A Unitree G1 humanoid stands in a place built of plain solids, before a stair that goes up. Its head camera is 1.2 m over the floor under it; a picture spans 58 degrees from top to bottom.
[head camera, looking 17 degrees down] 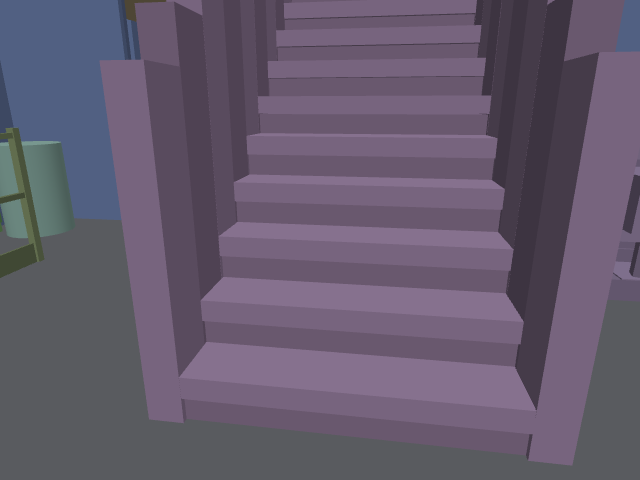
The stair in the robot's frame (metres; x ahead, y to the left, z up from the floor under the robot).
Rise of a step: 0.21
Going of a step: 0.24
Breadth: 1.33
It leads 9 degrees to the right of straight ahead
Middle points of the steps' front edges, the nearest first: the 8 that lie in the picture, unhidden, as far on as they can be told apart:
1.34 -0.10 0.21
1.58 -0.13 0.42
1.82 -0.17 0.63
2.06 -0.21 0.84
2.30 -0.24 1.05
2.55 -0.28 1.27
2.79 -0.32 1.48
3.03 -0.35 1.69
